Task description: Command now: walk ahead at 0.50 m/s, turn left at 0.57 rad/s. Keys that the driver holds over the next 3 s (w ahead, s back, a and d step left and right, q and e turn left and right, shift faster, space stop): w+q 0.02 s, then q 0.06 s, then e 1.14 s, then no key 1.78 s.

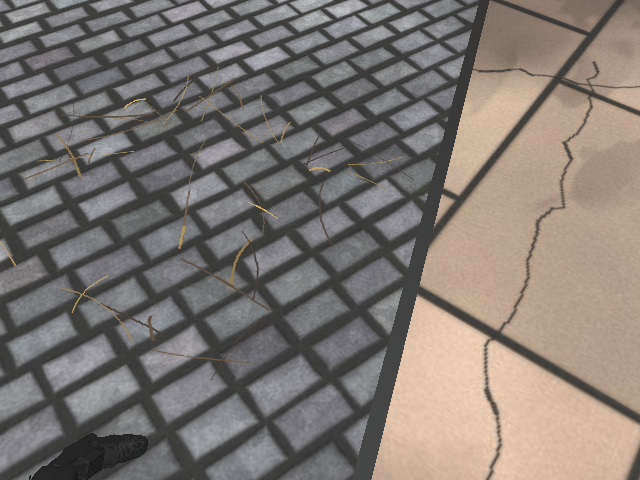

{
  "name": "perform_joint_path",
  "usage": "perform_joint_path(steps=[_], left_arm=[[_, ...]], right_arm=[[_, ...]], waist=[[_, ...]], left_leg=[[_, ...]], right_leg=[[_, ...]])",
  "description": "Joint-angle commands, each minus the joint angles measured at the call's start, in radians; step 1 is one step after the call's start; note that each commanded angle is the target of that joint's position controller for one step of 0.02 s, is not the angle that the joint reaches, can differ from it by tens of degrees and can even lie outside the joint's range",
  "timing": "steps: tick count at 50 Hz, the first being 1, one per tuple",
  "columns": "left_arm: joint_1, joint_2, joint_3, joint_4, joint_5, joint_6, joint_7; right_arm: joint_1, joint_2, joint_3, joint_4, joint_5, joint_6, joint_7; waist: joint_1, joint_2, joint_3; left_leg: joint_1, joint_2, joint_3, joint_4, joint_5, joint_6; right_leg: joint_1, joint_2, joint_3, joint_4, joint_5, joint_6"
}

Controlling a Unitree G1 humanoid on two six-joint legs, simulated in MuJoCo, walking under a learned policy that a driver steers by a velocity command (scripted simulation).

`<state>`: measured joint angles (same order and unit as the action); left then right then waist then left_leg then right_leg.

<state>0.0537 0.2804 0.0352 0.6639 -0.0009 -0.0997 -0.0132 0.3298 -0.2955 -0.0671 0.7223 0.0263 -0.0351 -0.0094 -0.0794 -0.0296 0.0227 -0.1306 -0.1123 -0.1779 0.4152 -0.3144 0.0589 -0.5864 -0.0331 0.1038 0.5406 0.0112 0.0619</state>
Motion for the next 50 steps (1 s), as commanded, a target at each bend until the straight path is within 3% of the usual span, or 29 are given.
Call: perform_joint_path(steps=[1, 2, 3, 4, 5, 6, 7, 8, 10, 13, 17, 22, 23, 24, 25, 26, 28, 29, 33, 37, 40, 41, 42, 43, 44, 45, 46, 47, 50], left_arm=[[-0.031, 0.126, 0.046, -0.075, -0.009, -0.029, -0.006], [0.028, 0.138, 0.056, -0.059, -0.003, -0.033, -0.002], [0.107, 0.167, 0.069, -0.05, 0.016, -0.039, 0.005], [0.235, 0.231, 0.084, -0.047, 0.036, -0.038, 0.014], [0.278, 0.283, 0.094, -0.008, 0.043, -0.021, 0.005], [0.261, 0.182, 0.074, -0.024, 0.014, -0.015, -0.002], [0.226, 0.122, 0.055, -0.03, 0.011, -0.009, -0.002], [0.177, 0.09, 0.037, -0.026, 0.018, -0.002, -0.008], [0.112, 0.062, 0.019, -0.007, 0.018, 0.004, -0.013], [0.078, 0.108, 0.032, 0.018, 0.011, 0.017, -0.01], [0.109, 0.193, 0.062, 0.036, -0.013, 0.051, 0.004], [0.086, 0.161, 0.059, 0.033, -0.035, 0.091, 0.023], [0.102, 0.128, 0.05, 0.028, -0.026, 0.092, 0.026], [0.149, 0.074, 0.036, 0.017, -0.014, 0.088, 0.025], [0.144, 0.09, 0.038, 0.003, -0.017, 0.086, 0.028], [0.154, 0.153, 0.062, 0.012, -0.014, 0.09, 0.028], [0.202, 0.166, 0.081, 0.047, -0.019, 0.119, 0.035], [0.197, 0.15, 0.078, 0.044, -0.018, 0.132, 0.038], [0.128, 0.085, 0.055, -0.009, -0.023, 0.144, 0.022], [0.103, 0.111, 0.059, -0.05, -0.021, 0.148, -0.004], [0.172, 0.124, 0.074, -0.036, -0.016, 0.154, -0.013], [0.2, 0.154, 0.086, -0.032, -0.01, 0.154, -0.003], [0.226, 0.281, 0.116, -0.051, -0.005, 0.151, 0.018], [0.223, 0.303, 0.112, -0.074, 0.029, 0.133, 0.009], [0.216, 0.261, 0.099, -0.073, 0.035, 0.112, 0.003], [0.173, 0.231, 0.091, -0.069, 0.022, 0.099, 0.007], [0.131, 0.206, 0.085, -0.072, 0.003, 0.098, 0.013], [0.1, 0.191, 0.077, -0.076, -0.012, 0.102, 0.02], [0.101, 0.179, 0.07, -0.082, -0.005, 0.111, 0.034]], right_arm=[[0.006, -0.156, -0.045, -0.05, 0.0, -0.002, -0.008], [-0.015, -0.143, -0.043, -0.057, -0.002, 0.002, -0.009], [-0.024, -0.106, -0.032, -0.07, -0.007, 0.002, -0.008], [-0.013, -0.052, -0.012, -0.1, -0.027, 0.001, -0.011], [0.167, -0.014, 0.003, -0.108, -0.006, -0.006, -0.01], [0.173, -0.116, -0.015, -0.065, -0.003, -0.002, -0.015], [0.067, -0.15, -0.025, -0.069, -0.008, 0.006, -0.017], [0.003, -0.133, -0.021, -0.077, -0.02, 0.016, -0.021], [-0.045, -0.092, -0.013, -0.101, -0.036, 0.023, -0.016], [-0.05, -0.025, 0.01, -0.093, -0.04, 0.022, -0.018], [-0.105, -0.069, -0.001, -0.094, -0.026, 0.037, -0.027], [-0.152, -0.076, -0.015, -0.118, -0.033, 0.036, -0.024], [-0.124, -0.118, -0.026, -0.122, -0.044, 0.031, -0.029], [-0.126, -0.188, -0.043, -0.131, -0.058, 0.036, -0.037], [-0.102, -0.174, -0.047, -0.113, -0.066, 0.039, -0.031], [-0.11, -0.134, -0.035, -0.122, -0.061, 0.032, -0.03], [-0.201, -0.091, -0.022, -0.135, -0.043, 0.021, -0.03], [-0.226, -0.092, -0.023, -0.132, -0.035, 0.019, -0.028], [-0.224, -0.123, -0.04, -0.11, -0.039, 0.036, -0.033], [-0.203, -0.166, -0.056, -0.087, -0.024, 0.043, -0.029], [-0.216, -0.164, -0.057, -0.071, 0.002, 0.038, -0.025], [-0.16, -0.133, -0.05, -0.044, -0.005, 0.034, -0.02], [-0.141, -0.068, -0.029, -0.067, -0.055, 0.032, -0.013], [-0.248, -0.078, -0.029, -0.116, -0.053, 0.03, -0.024], [-0.276, -0.12, -0.041, -0.112, -0.037, 0.033, -0.03], [-0.262, -0.126, -0.046, -0.103, -0.026, 0.037, -0.034], [-0.239, -0.124, -0.05, -0.08, -0.032, 0.04, -0.043], [-0.226, -0.133, -0.055, -0.075, -0.037, 0.044, -0.049], [-0.194, -0.106, -0.051, -0.066, -0.029, 0.04, -0.041]], waist=[[0.042, 0.153, -0.042], [0.081, 0.16, -0.049], [0.123, 0.141, -0.116], [0.162, 0.005, -0.267], [0.075, -0.344, -0.378], [0.1, -0.201, -0.33], [0.13, -0.104, -0.225], [0.117, -0.027, -0.168], [0.065, -0.048, -0.098], [0.045, -0.106, -0.128], [0.072, -0.104, -0.17], [0.046, -0.091, -0.092], [0.044, -0.041, -0.114], [0.085, 0.153, -0.133], [0.061, 0.305, -0.131], [0.051, 0.25, -0.122], [0.096, 0.16, -0.096], [0.1, 0.157, -0.081], [0.073, 0.19, -0.092], [0.056, 0.214, -0.122], [0.104, 0.188, -0.114], [0.107, 0.108, -0.114], [0.079, -0.205, -0.125], [0.141, -0.265, -0.137], [0.155, -0.143, -0.139], [0.122, -0.107, -0.112], [0.102, -0.063, -0.104], [0.088, -0.073, -0.097], [0.074, -0.092, -0.125]], left_leg=[[-0.038, 0.244, -0.239, -0.021, 0.198, 0.125], [-0.04, 0.215, -0.237, 0.044, 0.257, 0.1], [-0.067, 0.155, -0.193, 0.189, 0.319, 0.056], [-0.188, 0.078, -0.097, 0.48, 0.124, 0.005], [-0.494, -0.033, -0.005, 0.77, -0.36, -0.059], [-0.564, 0.04, -0.046, 0.885, -0.319, -0.081], [-0.57, 0.057, -0.026, 0.916, -0.249, -0.094], [-0.535, 0.085, 0.006, 0.88, -0.209, -0.103], [-0.438, 0.151, 0.044, 0.719, -0.164, -0.109], [-0.276, 0.129, 0.12, 0.424, -0.105, -0.136], [-0.186, 0.093, 0.125, 0.271, 0.045, -0.132], [-0.055, 0.093, 0.11, -0.006, 0.183, -0.067], [0.042, 0.196, 0.046, -0.022, 0.255, -0.026], [0.134, 0.369, -0.103, -0.027, 0.42, 0.07], [0.098, 0.504, -0.255, -0.083, 0.511, 0.199], [0.09, 0.522, -0.259, -0.087, 0.563, 0.242], [0.056, 0.433, -0.1, -0.059, 0.575, 0.174], [0.043, 0.416, -0.055, -0.058, 0.579, 0.157], [0.012, 0.373, 0.079, -0.065, 0.579, 0.152], [0.021, 0.413, 0.103, -0.043, 0.549, 0.15], [-0.045, 0.392, 0.155, 0.056, 0.407, 0.075], [-0.133, 0.349, 0.216, 0.158, 0.268, 0.004], [-0.382, 0.226, 0.327, 0.466, -0.132, -0.11], [-0.531, 0.107, 0.197, 0.681, -0.389, -0.137], [-0.541, 0.132, 0.119, 0.779, -0.351, -0.127], [-0.545, 0.146, 0.103, 0.783, -0.265, -0.115], [-0.547, 0.155, 0.095, 0.753, -0.195, -0.116], [-0.529, 0.156, 0.091, 0.732, -0.145, -0.123], [-0.47, 0.12, 0.099, 0.702, -0.062, -0.14]], right_leg=[[0.171, 0.032, -0.017, -0.049, -0.054, -0.034], [0.248, 0.037, -0.033, -0.097, -0.051, -0.059], [0.399, -0.011, -0.012, -0.114, -0.005, -0.096], [0.653, -0.201, 0.154, -0.072, 0.156, -0.159], [0.9, -0.415, 0.578, -0.118, 0.197, -0.354], [0.847, -0.393, 0.615, -0.15, 0.074, -0.346], [0.738, -0.336, 0.444, -0.149, 0.129, -0.311], [0.627, -0.278, 0.322, -0.152, 0.242, -0.29], [0.456, -0.204, 0.195, -0.172, 0.43, -0.277], [0.384, -0.139, 0.104, -0.179, 0.603, -0.282], [0.397, -0.156, 0.155, -0.184, 0.404, -0.289], [0.295, -0.094, 0.246, -0.143, -0.04, -0.218], [0.227, -0.062, 0.229, -0.074, -0.15, -0.173], [0.087, 0.049, 0.104, 0.08, -0.399, -0.112], [0.014, 0.11, -0.039, 0.267, -0.61, -0.065], [-0.015, 0.07, -0.022, 0.478, -0.661, -0.029], [-0.031, 0.041, -0.009, 0.603, -0.575, 0.008], [-0.036, 0.027, -0.015, 0.591, -0.528, 0.021], [0.063, 0.011, -0.095, 0.402, -0.429, 0.04], [0.184, 0.013, -0.141, 0.208, -0.375, 0.002], [0.345, 0.05, -0.179, -0.03, -0.204, -0.066], [0.457, 0.038, -0.12, -0.115, -0.069, -0.104], [0.62, -0.221, 0.23, -0.156, 0.305, -0.209], [0.56, -0.368, 0.438, -0.19, 0.376, -0.413], [0.545, -0.324, 0.377, -0.202, 0.306, -0.413], [0.524, -0.265, 0.298, -0.192, 0.246, -0.357], [0.517, -0.218, 0.257, -0.186, 0.177, -0.308], [0.495, -0.197, 0.238, -0.188, 0.167, -0.288], [0.476, -0.159, 0.222, -0.194, 0.165, -0.288]])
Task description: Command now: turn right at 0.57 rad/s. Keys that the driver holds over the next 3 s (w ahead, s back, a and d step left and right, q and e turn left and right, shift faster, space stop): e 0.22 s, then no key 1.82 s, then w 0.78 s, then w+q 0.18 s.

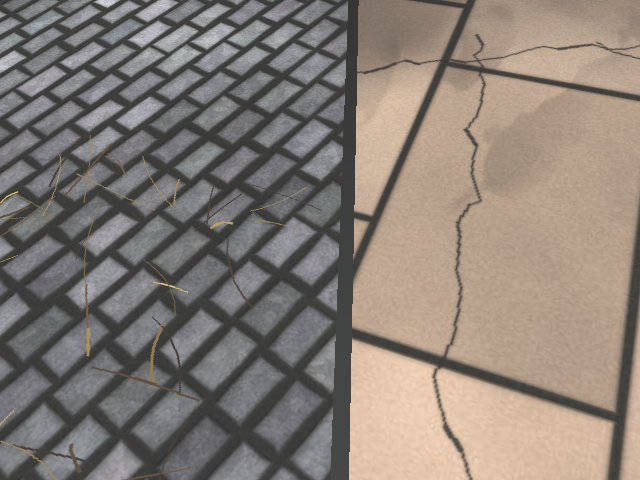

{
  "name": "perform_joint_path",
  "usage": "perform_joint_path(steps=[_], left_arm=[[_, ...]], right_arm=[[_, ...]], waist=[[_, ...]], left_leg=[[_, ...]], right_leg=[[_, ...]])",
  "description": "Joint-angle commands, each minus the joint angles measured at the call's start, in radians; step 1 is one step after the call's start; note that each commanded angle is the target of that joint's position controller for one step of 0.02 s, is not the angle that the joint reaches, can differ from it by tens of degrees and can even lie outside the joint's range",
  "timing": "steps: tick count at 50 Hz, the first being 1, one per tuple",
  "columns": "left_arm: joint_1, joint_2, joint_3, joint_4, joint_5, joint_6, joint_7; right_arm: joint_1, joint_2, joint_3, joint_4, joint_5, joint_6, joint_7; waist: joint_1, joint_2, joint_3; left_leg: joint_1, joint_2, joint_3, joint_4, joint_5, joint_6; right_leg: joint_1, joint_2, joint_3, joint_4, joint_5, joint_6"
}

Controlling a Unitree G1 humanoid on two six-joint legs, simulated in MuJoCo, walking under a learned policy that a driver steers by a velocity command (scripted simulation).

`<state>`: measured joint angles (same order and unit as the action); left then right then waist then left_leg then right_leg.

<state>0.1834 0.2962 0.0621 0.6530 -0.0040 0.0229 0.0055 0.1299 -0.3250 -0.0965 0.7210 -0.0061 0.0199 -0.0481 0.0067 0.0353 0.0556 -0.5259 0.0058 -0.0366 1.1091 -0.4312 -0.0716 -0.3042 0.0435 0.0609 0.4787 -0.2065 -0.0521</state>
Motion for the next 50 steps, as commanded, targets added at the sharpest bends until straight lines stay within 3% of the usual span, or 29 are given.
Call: perform_joint_path(steps=[1, 5, 8, 13, 15, 16, 17, 18, 19, 20, 22, 24, 27, 29, 31, 32, 33, 34, 35, 36, 39, 50], left_arm=[[-0.023, 0.165, 0.045, -0.071, -0.003, -0.011, 0.019], [-0.016, 0.184, 0.053, -0.072, -0.005, -0.002, 0.03], [-0.025, 0.192, 0.058, -0.078, -0.003, 0.004, 0.026], [-0.051, 0.183, 0.057, -0.087, -0.008, 0.017, 0.016], [-0.071, 0.165, 0.048, -0.086, -0.018, 0.023, 0.02], [-0.042, 0.14, 0.04, -0.079, -0.017, 0.023, 0.022], [0.011, 0.092, 0.024, -0.073, 0.002, 0.019, 0.02], [-0.001, 0.122, 0.036, -0.095, -0.01, 0.009, 0.023], [0.002, 0.19, 0.057, -0.077, 0.008, 0.002, 0.028], [0.005, 0.211, 0.07, -0.058, -0.001, 0.004, 0.026], [0.028, 0.158, 0.062, -0.025, 0.001, 0.02, 0.032], [0.021, 0.097, 0.042, -0.021, -0.004, 0.024, 0.028], [-0.034, 0.041, 0.014, -0.035, -0.002, 0.014, 0.02], [-0.027, 0.061, 0.018, -0.023, -0.011, 0.01, 0.018], [0.025, 0.069, 0.02, 0.011, -0.004, 0.007, 0.016], [0.027, 0.103, 0.023, 0.008, 0.007, 0.006, 0.02], [0.039, 0.169, 0.034, 0.002, 0.015, 0.008, 0.029], [0.021, 0.146, 0.031, 0.026, 0.018, 0.009, 0.021], [-0.002, 0.091, 0.019, 0.011, 0.019, 0.004, 0.011], [-0.002, 0.07, 0.01, 0.021, 0.026, -0.001, 0.009], [0.013, 0.079, 0.007, 0.04, 0.02, -0.02, 0.012], [0.034, 0.054, -0.009, 0.106, 0.015, -0.038, 0.015]], right_arm=[[-0.001, -0.07, -0.019, -0.065, 0.005, -0.016, -0.002], [-0.038, -0.055, -0.011, -0.074, 0.006, -0.021, 0.005], [-0.046, -0.059, -0.011, -0.077, 0.01, -0.029, 0.015], [-0.009, -0.067, -0.013, -0.071, 0.018, -0.051, 0.036], [0.038, -0.054, -0.012, -0.056, 0.014, -0.059, 0.046], [0.044, -0.07, -0.014, -0.056, 0.003, -0.06, 0.046], [0.036, -0.123, -0.019, -0.075, -0.017, -0.056, 0.041], [0.019, -0.167, -0.024, -0.067, -0.044, -0.051, 0.042], [-0.007, -0.123, -0.014, -0.085, -0.035, -0.056, 0.041], [-0.03, -0.103, -0.007, -0.087, -0.021, -0.056, 0.036], [-0.061, -0.071, 0.007, -0.084, 0.006, -0.056, 0.032], [-0.048, -0.045, 0.021, -0.07, 0.004, -0.05, 0.032], [-0.018, -0.064, 0.018, -0.055, 0.0, -0.034, 0.032], [0.02, -0.091, 0.014, -0.041, 0.004, -0.023, 0.033], [0.033, -0.078, 0.024, -0.025, 0.018, -0.024, 0.036], [0.066, -0.068, 0.03, -0.014, 0.013, -0.037, 0.04], [0.081, -0.054, 0.038, -0.019, -0.012, -0.055, 0.05], [0.084, -0.018, 0.045, -0.013, -0.015, -0.063, 0.052], [0.032, -0.047, 0.044, -0.007, -0.021, -0.062, 0.051], [0.011, -0.046, 0.042, -0.005, -0.016, -0.059, 0.049], [0.021, -0.036, 0.042, 0.012, -0.007, -0.04, 0.035], [0.061, -0.043, 0.037, 0.115, -0.001, -0.03, 0.015]], waist=[[-0.007, -0.155, -0.156], [0.011, -0.17, -0.142], [0.017, -0.184, -0.125], [0.013, -0.196, -0.149], [-0.022, -0.184, -0.157], [-0.019, -0.147, -0.16], [0.018, 0.036, -0.179], [0.037, 0.233, -0.107], [0.013, 0.166, -0.1], [0.019, 0.116, -0.086], [0.024, 0.086, -0.065], [0.018, 0.097, -0.066], [-0.021, 0.147, -0.1], [-0.036, 0.155, -0.112], [-0.003, 0.125, -0.103], [-0.013, 0.084, -0.119], [-0.042, -0.042, -0.153], [-0.061, -0.166, -0.163], [-0.025, -0.129, -0.125], [-0.019, -0.106, -0.103], [-0.021, -0.106, -0.048], [-0.019, -0.054, -0.032]], left_leg=[[-0.076, -0.003, -0.044, -0.042, 0.068, -0.013], [-0.031, -0.019, -0.063, -0.227, 0.087, -0.024], [0.038, -0.034, -0.07, -0.321, 0.071, -0.018], [0.154, -0.045, -0.061, -0.486, 0.072, 0.009], [0.281, -0.039, -0.033, -0.683, 0.222, 0.035], [0.367, 0.017, -0.069, -0.753, 0.329, 0.06], [0.451, 0.199, -0.249, -0.797, 0.453, 0.13], [0.379, 0.336, -0.435, -0.82, 0.569, 0.302], [0.331, 0.375, -0.462, -0.83, 0.523, 0.368], [0.324, 0.326, -0.392, -0.821, 0.48, 0.342], [0.345, 0.244, -0.288, -0.796, 0.437, 0.283], [0.354, 0.192, -0.209, -0.784, 0.498, 0.272], [0.398, 0.166, -0.166, -0.753, 0.55, 0.266], [0.414, 0.177, -0.19, -0.73, 0.574, 0.273], [0.375, 0.161, -0.18, -0.711, 0.572, 0.234], [0.324, 0.151, -0.176, -0.709, 0.527, 0.183], [0.271, 0.101, -0.112, -0.661, 0.446, 0.129], [0.325, 0.034, -0.031, -0.683, 0.276, 0.076], [0.34, 0.024, -0.018, -0.663, 0.251, 0.046], [0.336, 0.023, -0.014, -0.656, 0.262, 0.044], [0.329, 0.027, -0.022, -0.652, 0.301, 0.047], [0.352, 0.03, -0.025, -0.664, 0.318, 0.024]], right_leg=[[0.202, -0.23, 0.272, -0.133, 0.357, -0.173], [0.186, -0.216, 0.334, -0.135, 0.202, -0.171], [0.133, -0.205, 0.39, -0.136, 0.128, -0.174], [0.146, -0.195, 0.466, -0.088, 0.221, -0.162], [0.113, -0.159, 0.444, -0.042, 0.237, -0.122], [0.063, -0.121, 0.414, -0.009, 0.14, -0.076], [-0.026, -0.025, 0.295, 0.155, -0.122, -0.014], [-0.16, 0.101, 0.137, 0.29, -0.396, 0.042], [-0.165, 0.05, 0.145, 0.493, -0.431, 0.087], [-0.176, 0.047, 0.144, 0.588, -0.38, 0.103], [-0.2, 0.037, 0.15, 0.635, -0.29, 0.137], [-0.159, 0.024, 0.11, 0.548, -0.256, 0.154], [-0.051, -0.033, 0.009, 0.273, -0.256, 0.162], [0.016, -0.027, -0.023, 0.114, -0.194, 0.155], [0.148, -0.023, -0.031, -0.15, 0.043, 0.12], [0.239, -0.067, 0.031, -0.16, 0.152, 0.091], [0.311, -0.156, 0.107, -0.077, 0.378, 0.052], [0.212, -0.151, 0.103, -0.047, 0.239, -0.001], [0.162, -0.13, 0.104, -0.069, 0.124, -0.009], [0.136, -0.122, 0.103, -0.082, 0.068, 0.002], [0.088, -0.106, 0.095, -0.084, 0.068, 0.023], [0.077, -0.086, 0.082, -0.09, 0.054, 0.021]])
Over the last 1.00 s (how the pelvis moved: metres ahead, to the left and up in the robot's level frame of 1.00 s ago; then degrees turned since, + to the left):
0.17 -0.07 0.00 -19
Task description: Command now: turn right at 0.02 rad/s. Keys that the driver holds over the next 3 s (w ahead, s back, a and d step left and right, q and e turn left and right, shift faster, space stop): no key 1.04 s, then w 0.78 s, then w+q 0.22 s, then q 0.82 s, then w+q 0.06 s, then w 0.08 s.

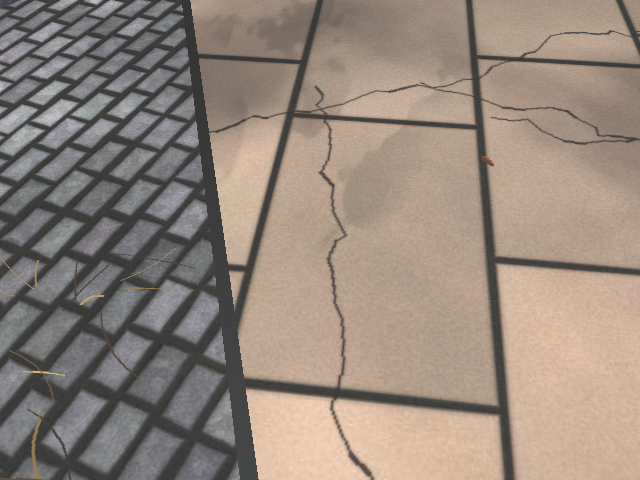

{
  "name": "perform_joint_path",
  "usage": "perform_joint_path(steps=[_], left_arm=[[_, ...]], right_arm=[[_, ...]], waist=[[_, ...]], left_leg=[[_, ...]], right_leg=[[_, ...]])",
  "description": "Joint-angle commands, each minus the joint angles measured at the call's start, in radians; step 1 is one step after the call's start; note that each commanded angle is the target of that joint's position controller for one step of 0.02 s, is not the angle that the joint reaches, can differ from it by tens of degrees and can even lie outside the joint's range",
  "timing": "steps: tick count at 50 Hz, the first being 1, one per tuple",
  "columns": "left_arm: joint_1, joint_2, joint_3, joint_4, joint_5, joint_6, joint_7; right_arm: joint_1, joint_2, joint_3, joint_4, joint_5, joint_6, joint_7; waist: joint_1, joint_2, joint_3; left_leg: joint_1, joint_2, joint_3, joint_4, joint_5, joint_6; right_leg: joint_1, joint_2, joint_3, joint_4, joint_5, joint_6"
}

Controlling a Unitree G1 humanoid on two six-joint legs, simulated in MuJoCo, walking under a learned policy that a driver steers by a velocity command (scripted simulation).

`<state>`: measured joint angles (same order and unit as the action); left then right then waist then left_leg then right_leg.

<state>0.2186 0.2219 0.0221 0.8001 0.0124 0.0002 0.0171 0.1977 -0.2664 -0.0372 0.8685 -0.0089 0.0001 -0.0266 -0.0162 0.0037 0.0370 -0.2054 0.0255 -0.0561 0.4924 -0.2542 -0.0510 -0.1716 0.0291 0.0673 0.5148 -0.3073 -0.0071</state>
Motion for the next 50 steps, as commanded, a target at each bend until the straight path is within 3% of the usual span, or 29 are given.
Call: perform_joint_path(steps=[1, 24, 50], left_arm=[[0.001, 0.126, 0.03, -0.033, -0.002, -0.016, 0.003], [0.054, 0.113, 0.014, 0.152, -0.011, -0.014, 0.012], [0.131, 0.072, -0.004, 0.252, -0.014, -0.009, 0.021]], right_arm=[[-0.004, -0.103, -0.023, -0.023, 0.002, -0.009, -0.008], [0.047, -0.082, -0.012, 0.151, 0.008, 0.001, -0.025], [0.107, -0.035, 0.011, 0.213, 0.01, 0.0, -0.023]], waist=[[0.004, -0.02, -0.015], [0.006, -0.007, 0.006], [0.012, -0.001, 0.03]], left_leg=[[0.034, 0.011, -0.006, -0.049, 0.144, 0.003], [0.033, -0.002, 0.008, -0.065, 0.152, 0.016], [-0.002, -0.017, 0.016, -0.065, 0.113, 0.032]], right_leg=[[-0.052, -0.069, 0.073, -0.125, 0.16, -0.024], [-0.048, -0.033, 0.019, -0.128, 0.175, -0.01], [-0.07, -0.021, -0.008, -0.121, 0.127, 0.003]])
Over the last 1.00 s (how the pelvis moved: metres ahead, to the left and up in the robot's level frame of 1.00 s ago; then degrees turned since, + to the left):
-0.01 0.00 -0.01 -14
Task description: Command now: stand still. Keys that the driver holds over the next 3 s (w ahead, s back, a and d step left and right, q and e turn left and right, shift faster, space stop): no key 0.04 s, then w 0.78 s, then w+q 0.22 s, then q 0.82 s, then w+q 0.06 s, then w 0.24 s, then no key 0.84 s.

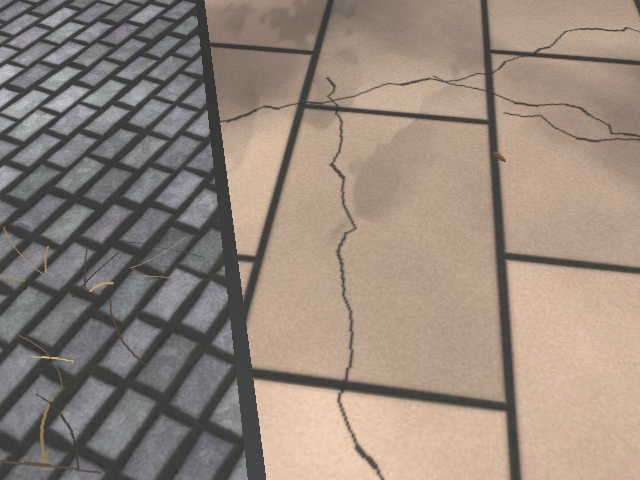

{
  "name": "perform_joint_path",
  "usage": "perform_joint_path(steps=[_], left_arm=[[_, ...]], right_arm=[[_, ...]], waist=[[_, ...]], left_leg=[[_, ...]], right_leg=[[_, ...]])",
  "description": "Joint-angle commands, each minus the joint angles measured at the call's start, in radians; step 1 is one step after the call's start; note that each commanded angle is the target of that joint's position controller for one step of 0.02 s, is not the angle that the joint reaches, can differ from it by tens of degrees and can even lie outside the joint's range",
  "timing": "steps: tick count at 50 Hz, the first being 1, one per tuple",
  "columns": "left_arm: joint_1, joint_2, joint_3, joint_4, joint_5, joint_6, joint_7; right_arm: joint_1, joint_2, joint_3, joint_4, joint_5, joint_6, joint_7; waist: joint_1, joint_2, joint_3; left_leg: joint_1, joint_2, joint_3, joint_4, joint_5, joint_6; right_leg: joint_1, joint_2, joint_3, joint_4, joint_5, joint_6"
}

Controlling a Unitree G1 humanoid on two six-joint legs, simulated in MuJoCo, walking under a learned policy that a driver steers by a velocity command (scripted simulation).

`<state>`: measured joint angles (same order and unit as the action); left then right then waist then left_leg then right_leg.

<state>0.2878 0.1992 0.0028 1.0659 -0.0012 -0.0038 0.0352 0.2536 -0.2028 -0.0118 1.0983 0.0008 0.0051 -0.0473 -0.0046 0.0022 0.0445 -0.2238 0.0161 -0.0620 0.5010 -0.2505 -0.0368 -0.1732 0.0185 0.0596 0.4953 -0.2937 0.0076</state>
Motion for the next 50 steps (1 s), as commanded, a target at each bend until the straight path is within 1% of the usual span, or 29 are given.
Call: perform_joint_path(steps=[1, 3, 6, 8, 11, 13, 14, 15, 16, 17, 18, 20, 21, 23, 27, 29, 32, 34, 35, 36, 37, 38, 39, 40, 41, 43, 44, 47, 50], left_arm=[[0.064, 0.093, 0.014, -0.012, 0.0, -0.005, 0.004], [0.086, 0.078, 0.011, 0.002, 0.0, -0.004, 0.005], [0.088, 0.12, 0.025, -0.01, -0.013, -0.001, 0.014], [0.116, 0.138, 0.034, -0.017, -0.023, -0.019, 0.009], [0.147, 0.187, 0.055, -0.017, -0.031, -0.041, -0.001], [0.07, 0.174, 0.051, -0.05, -0.034, -0.044, -0.007], [0.006, 0.163, 0.047, -0.075, -0.037, -0.044, -0.01], [-0.042, 0.12, 0.036, -0.101, -0.037, -0.052, -0.011], [-0.067, 0.063, 0.024, -0.141, -0.033, -0.072, -0.008], [-0.069, 0.082, 0.026, -0.156, -0.04, -0.096, -0.009], [-0.055, 0.102, 0.031, -0.151, -0.047, -0.11, -0.02], [-0.052, 0.111, 0.039, -0.142, -0.038, -0.128, -0.034], [-0.084, 0.131, 0.051, -0.151, -0.028, -0.13, -0.039], [-0.117, 0.101, 0.049, -0.164, -0.024, -0.124, -0.053], [-0.302, 0.041, 0.022, -0.242, -0.023, -0.112, -0.064], [-0.354, 0.061, 0.021, -0.267, -0.027, -0.107, -0.069], [-0.376, 0.11, 0.03, -0.294, -0.031, -0.107, -0.076], [-0.296, 0.156, 0.053, -0.282, -0.029, -0.111, -0.076], [-0.164, 0.189, 0.074, -0.244, -0.031, -0.109, -0.072], [0.005, 0.229, 0.096, -0.195, -0.036, -0.103, -0.065], [0.159, 0.311, 0.116, -0.165, -0.016, -0.095, -0.054], [0.185, 0.325, 0.109, -0.152, -0.002, -0.096, -0.068], [0.098, 0.229, 0.084, -0.158, -0.013, -0.102, -0.071], [0.0, 0.186, 0.072, -0.177, -0.018, -0.106, -0.07], [-0.078, 0.173, 0.066, -0.193, -0.01, -0.111, -0.073], [-0.123, 0.129, 0.055, -0.187, 0.012, -0.119, -0.078], [-0.112, 0.11, 0.052, -0.175, 0.01, -0.123, -0.079], [-0.073, 0.145, 0.059, -0.138, 0.012, -0.132, -0.063], [-0.033, 0.167, 0.064, -0.122, 0.016, -0.129, -0.044]], right_arm=[[0.053, -0.097, -0.014, -0.016, 0.0, -0.006, -0.003], [0.074, -0.081, -0.009, -0.005, 0.0, -0.005, -0.003], [0.068, -0.098, -0.016, -0.015, 0.009, -0.008, -0.008], [0.055, -0.078, -0.012, -0.035, 0.011, -0.033, 0.001], [0.047, -0.029, -0.003, -0.057, 0.021, -0.082, 0.027], [0.104, -0.032, -0.008, -0.047, 0.029, -0.101, 0.038], [0.189, -0.031, -0.011, -0.019, 0.03, -0.105, 0.038], [0.303, -0.09, -0.029, 0.016, 0.024, -0.108, 0.037], [0.442, -0.225, -0.065, 0.042, 0.027, -0.115, 0.048], [0.444, -0.219, -0.057, 0.033, 0.007, -0.126, 0.056], [0.353, -0.158, -0.04, 0.003, 0.002, -0.134, 0.056], [0.274, -0.121, -0.028, -0.032, 0.009, -0.132, 0.063], [0.273, -0.092, -0.017, -0.036, 0.007, -0.123, 0.063], [0.31, -0.073, -0.009, -0.032, 0.002, -0.104, 0.053], [0.296, -0.134, -0.015, -0.063, -0.003, -0.088, 0.024], [0.316, -0.167, -0.026, -0.063, 0.006, -0.091, 0.019], [0.307, -0.173, -0.037, -0.06, 0.021, -0.092, 0.018], [0.281, -0.19, -0.046, -0.07, 0.013, -0.082, 0.02], [0.268, -0.188, -0.047, -0.077, 0.004, -0.072, 0.022], [0.252, -0.179, -0.041, -0.094, -0.005, -0.067, 0.025], [0.298, -0.112, -0.02, -0.122, -0.018, -0.071, 0.031], [0.396, 0.018, 0.014, -0.115, 0.002, -0.097, 0.039], [0.298, -0.097, -0.013, -0.131, 0.032, -0.122, 0.043], [0.19, -0.15, -0.028, -0.162, 0.052, -0.136, 0.045], [0.141, -0.153, -0.032, -0.171, 0.044, -0.141, 0.036], [0.169, -0.116, -0.041, -0.16, 0.033, -0.116, 0.031], [0.183, -0.096, -0.042, -0.152, 0.034, -0.101, 0.031], [0.109, -0.1, -0.051, -0.191, 0.029, -0.074, 0.026], [0.001, -0.103, -0.057, -0.236, 0.021, -0.079, 0.033]], waist=[[0.0, 0.001, 0.024], [0.001, -0.002, 0.001], [0.008, -0.03, 0.088], [0.022, -0.063, 0.127], [0.024, -0.187, 0.119], [-0.032, -0.169, 0.138], [-0.08, -0.138, 0.147], [-0.115, 0.0, 0.129], [-0.15, 0.286, 0.08], [-0.127, 0.278, 0.076], [-0.074, 0.156, 0.115], [-0.043, 0.075, 0.102], [-0.043, 0.066, 0.091], [-0.048, 0.094, 0.07], [-0.07, 0.086, 0.098], [-0.072, 0.11, 0.106], [-0.038, 0.108, 0.115], [0.026, 0.122, 0.035], [0.094, 0.127, -0.053], [0.171, 0.117, -0.159], [0.178, -0.061, -0.303], [0.114, -0.309, -0.435], [0.114, -0.209, -0.284], [0.088, -0.135, -0.138], [0.054, -0.035, -0.094], [-0.01, -0.056, -0.068], [-0.019, -0.06, -0.055], [-0.025, -0.066, 0.005], [-0.002, -0.036, 0.027]], left_leg=[[0.016, -0.008, 0.022, -0.074, 0.108, 0.018], [0.025, -0.021, 0.034, -0.076, 0.015, 0.02], [-0.089, -0.057, 0.057, -0.02, -0.397, 0.057], [-0.157, -0.043, 0.049, 0.03, -0.382, 0.072], [-0.198, -0.049, 0.1, 0.214, -0.184, 0.076], [-0.055, -0.033, 0.092, 0.124, -0.185, 0.113], [0.079, -0.033, 0.072, -0.006, -0.173, 0.125], [0.209, 0.05, -0.097, -0.11, -0.205, 0.151], [0.32, 0.249, -0.471, -0.293, -0.336, 0.256], [0.333, 0.368, -0.709, -0.362, -0.316, 0.321], [0.316, 0.36, -0.626, -0.335, -0.233, 0.305], [0.33, 0.285, -0.407, -0.336, -0.071, 0.252], [0.332, 0.249, -0.314, -0.348, 0.045, 0.225], [0.327, 0.203, -0.187, -0.353, 0.23, 0.208], [0.167, 0.159, -0.07, -0.402, 0.241, 0.208], [0.124, 0.176, -0.061, -0.43, 0.22, 0.215], [0.206, 0.223, -0.049, -0.403, 0.315, 0.197], [0.274, 0.23, -0.016, -0.263, 0.65, 0.17], [0.264, 0.204, 0.015, -0.1, 0.816, 0.15], [0.158, 0.16, 0.041, 0.116, 0.803, 0.12], [-0.129, 0.062, 0.078, 0.474, 0.429, 0.082], [-0.366, -0.096, -0.021, 0.761, -0.299, 0.052], [-0.468, -0.032, -0.085, 0.869, -0.279, 0.077], [-0.5, 0.022, -0.05, 0.858, -0.181, 0.097], [-0.441, 0.073, -0.035, 0.809, -0.087, 0.099], [-0.327, 0.128, -0.039, 0.738, -0.013, 0.096], [-0.307, 0.135, -0.037, 0.71, -0.012, 0.096], [-0.392, 0.138, -0.044, 0.633, 0.063, 0.079], [-0.486, 0.116, -0.068, 0.467, 0.225, 0.071]], right_leg=[[-0.07, -0.01, -0.001, -0.101, 0.112, -0.011], [-0.062, -0.001, -0.01, -0.109, 0.011, -0.013], [-0.157, -0.009, 0.028, -0.124, -0.44, -0.067], [-0.169, -0.082, 0.135, -0.17, -0.521, -0.117], [-0.111, -0.244, 0.366, -0.278, -0.545, -0.204], [-0.224, -0.234, 0.335, -0.266, -0.482, -0.19], [-0.305, -0.172, 0.248, -0.195, -0.412, -0.151], [-0.406, -0.075, 0.108, 0.014, -0.264, -0.096], [-0.534, 0.043, -0.07, 0.365, -0.172, -0.036], [-0.637, 0.023, 0.006, 0.586, -0.247, -0.047], [-0.689, -0.034, 0.042, 0.702, -0.182, -0.071], [-0.717, -0.092, 0.017, 0.692, -0.026, -0.096], [-0.704, -0.115, -0.001, 0.65, 0.027, -0.094], [-0.658, -0.12, -0.048, 0.553, 0.073, -0.07], [-0.51, -0.074, -0.11, 0.23, 0.221, -0.021], [-0.415, -0.053, -0.123, 0.141, 0.274, -0.019], [-0.382, -0.052, -0.091, 0.058, 0.292, -0.056], [-0.254, -0.014, -0.11, 0.052, 0.254, -0.092], [-0.089, 0.018, -0.129, 0.061, 0.236, -0.117], [0.148, -0.004, -0.102, 0.064, 0.227, -0.148], [0.467, -0.239, 0.226, 0.033, 0.067, -0.237], [0.612, -0.426, 0.715, -0.178, -0.15, -0.363], [0.493, -0.378, 0.694, -0.245, -0.194, -0.307], [0.328, -0.351, 0.514, -0.252, -0.09, -0.265], [0.181, -0.315, 0.392, -0.272, 0.059, -0.245], [0.022, -0.26, 0.216, -0.328, 0.183, -0.228], [-0.006, -0.24, 0.155, -0.344, 0.235, -0.225], [-0.051, -0.238, 0.054, -0.403, 0.248, -0.233], [0.001, -0.233, -0.017, -0.415, 0.305, -0.217]])
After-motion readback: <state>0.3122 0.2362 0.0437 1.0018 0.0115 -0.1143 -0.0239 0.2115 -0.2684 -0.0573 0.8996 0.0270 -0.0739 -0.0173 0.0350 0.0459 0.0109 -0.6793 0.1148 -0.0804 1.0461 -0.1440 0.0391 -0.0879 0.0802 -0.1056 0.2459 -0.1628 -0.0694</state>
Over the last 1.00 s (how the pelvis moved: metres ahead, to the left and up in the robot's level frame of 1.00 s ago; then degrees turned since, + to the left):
0.00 0.01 0.00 1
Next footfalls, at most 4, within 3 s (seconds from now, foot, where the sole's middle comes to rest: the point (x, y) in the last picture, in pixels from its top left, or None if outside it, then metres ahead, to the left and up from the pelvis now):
0.72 right None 0.42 -0.11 -0.77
1.24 left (278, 395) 0.70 0.12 -0.77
1.76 right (366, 368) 0.77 -0.08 -0.77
2.20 left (259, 419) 0.64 0.16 -0.77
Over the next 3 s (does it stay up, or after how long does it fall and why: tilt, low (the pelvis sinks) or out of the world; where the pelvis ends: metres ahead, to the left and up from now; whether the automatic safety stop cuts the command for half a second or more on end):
stays up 0.76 0.11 -0.01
